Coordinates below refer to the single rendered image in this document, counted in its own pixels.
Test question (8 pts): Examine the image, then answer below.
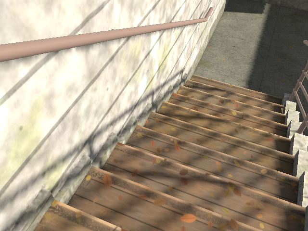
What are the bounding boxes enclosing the stairs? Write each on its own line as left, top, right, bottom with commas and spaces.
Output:
34, 74, 306, 231

